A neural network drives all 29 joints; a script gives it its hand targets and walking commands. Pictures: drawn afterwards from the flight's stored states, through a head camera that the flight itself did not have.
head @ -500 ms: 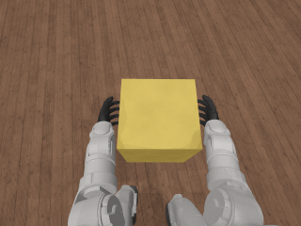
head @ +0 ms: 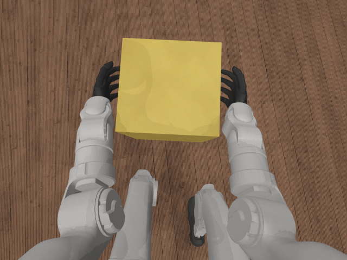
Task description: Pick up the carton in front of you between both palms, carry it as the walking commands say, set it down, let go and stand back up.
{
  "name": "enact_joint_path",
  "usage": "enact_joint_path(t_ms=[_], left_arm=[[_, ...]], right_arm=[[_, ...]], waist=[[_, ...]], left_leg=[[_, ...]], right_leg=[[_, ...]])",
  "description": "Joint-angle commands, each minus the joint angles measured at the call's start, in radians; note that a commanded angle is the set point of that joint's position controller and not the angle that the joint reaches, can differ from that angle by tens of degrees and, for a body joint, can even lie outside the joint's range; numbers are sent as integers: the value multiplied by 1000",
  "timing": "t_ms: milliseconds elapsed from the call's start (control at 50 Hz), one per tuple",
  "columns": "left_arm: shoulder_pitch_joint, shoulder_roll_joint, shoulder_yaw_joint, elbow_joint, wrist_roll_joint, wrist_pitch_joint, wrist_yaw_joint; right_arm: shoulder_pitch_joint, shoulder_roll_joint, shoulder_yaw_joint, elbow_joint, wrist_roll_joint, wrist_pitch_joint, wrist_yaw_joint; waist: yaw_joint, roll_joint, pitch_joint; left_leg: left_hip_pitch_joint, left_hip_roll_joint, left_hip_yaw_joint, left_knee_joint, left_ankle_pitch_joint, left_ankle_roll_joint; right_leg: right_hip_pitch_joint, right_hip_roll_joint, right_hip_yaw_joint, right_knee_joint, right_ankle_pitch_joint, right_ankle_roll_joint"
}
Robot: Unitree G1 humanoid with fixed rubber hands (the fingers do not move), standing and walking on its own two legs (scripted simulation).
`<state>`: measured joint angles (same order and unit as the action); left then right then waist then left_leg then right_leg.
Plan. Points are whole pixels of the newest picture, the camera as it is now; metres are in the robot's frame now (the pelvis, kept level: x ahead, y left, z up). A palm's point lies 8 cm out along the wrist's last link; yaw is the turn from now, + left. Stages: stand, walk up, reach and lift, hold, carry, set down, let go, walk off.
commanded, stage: set down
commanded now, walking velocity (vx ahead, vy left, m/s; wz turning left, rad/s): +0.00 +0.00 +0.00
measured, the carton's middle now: (170, 100) +0.46 +0.07 -0.16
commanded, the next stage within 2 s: none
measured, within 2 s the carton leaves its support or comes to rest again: rests again in 1.34 s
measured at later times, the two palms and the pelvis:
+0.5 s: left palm (106, 99) +0.47 +0.26 -0.24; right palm (205, 104) +0.49 -0.04 -0.23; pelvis -0.03 +0.02 -0.12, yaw -4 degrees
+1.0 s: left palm (111, 102) +0.50 +0.28 -0.38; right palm (192, 107) +0.52 -0.02 -0.37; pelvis -0.04 +0.02 -0.20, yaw -5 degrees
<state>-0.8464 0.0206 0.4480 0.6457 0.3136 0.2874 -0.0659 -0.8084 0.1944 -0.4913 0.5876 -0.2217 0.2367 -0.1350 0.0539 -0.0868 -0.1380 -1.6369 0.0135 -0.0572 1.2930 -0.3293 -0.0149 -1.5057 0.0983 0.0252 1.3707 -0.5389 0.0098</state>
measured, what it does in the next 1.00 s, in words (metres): lowers itself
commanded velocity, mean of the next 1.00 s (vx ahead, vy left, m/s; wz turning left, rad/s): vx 0.00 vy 0.00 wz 0.00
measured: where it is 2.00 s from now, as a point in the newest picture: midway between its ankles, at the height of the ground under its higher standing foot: (170, 217)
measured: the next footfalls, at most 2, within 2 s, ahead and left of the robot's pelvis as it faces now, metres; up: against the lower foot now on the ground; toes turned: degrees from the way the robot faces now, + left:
none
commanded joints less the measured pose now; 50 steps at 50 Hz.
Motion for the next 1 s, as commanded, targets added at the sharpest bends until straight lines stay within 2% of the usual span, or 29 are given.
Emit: enact_joint_path(t_ms=[0,140,260,540,680,880,920,980], left_arm=[[-533,-827,-461,45,-109,-34,-221],[-627,-786,-499,18,-163,-39,-200],[-712,-744,-521,0,-202,-23,-179],[-936,-645,-479,72,-228,11,-169],[-1048,-572,-469,107,-249,9,-179],[-1202,-438,-482,146,-326,-9,-204],[-1246,-426,-475,131,-345,-18,-216],[-1252,-408,-480,134,-379,-24,-226]], right_arm=[[-607,856,533,51,91,-20,206],[-728,810,576,7,142,-41,167],[-838,769,595,-5,183,-35,151],[-1076,643,484,87,195,-16,158],[-1190,581,469,118,230,-14,158],[-1344,513,536,109,328,-21,140],[-1376,516,558,93,339,-23,136],[-1408,539,609,48,371,-28,131]], waist=[[52,68,-839],[75,93,-992],[94,111,-1056],[96,148,-980],[110,155,-956],[154,126,-935],[177,70,-912],[199,21,-926]], left_leg=[[688,-140,74,34,297,31],[667,-135,80,153,347,9],[675,-131,80,233,347,-5],[622,-116,60,374,236,-14],[585,-100,64,458,233,-13],[523,-72,83,598,322,-7],[410,-72,89,609,314,-2],[444,-70,77,645,423,11]], right_leg=[[61,114,-15,-134,212,52],[-34,137,-46,13,213,57],[-135,152,-77,123,170,56],[-416,157,-131,319,25,42],[-469,154,-142,405,6,39],[-404,143,-137,522,59,40],[-325,139,-126,541,90,37],[-306,136,-128,568,149,48]])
